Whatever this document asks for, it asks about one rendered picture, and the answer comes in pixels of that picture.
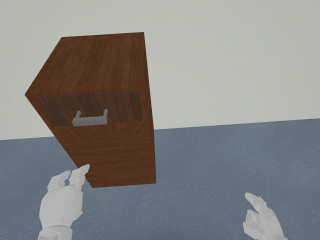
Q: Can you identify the handle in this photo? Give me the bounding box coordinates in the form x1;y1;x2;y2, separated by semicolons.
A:
72;109;108;127

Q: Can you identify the left robot forearm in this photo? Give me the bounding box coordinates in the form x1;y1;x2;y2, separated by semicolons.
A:
38;225;73;240

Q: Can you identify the cabinet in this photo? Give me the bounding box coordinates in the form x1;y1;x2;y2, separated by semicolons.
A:
24;32;156;188

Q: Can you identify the left robot hand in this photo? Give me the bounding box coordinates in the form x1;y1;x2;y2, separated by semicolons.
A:
39;164;90;229

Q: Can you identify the right robot hand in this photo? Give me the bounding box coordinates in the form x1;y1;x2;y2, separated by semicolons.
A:
243;192;284;240

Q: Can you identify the drawer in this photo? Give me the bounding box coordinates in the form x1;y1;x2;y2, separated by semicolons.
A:
34;90;143;127

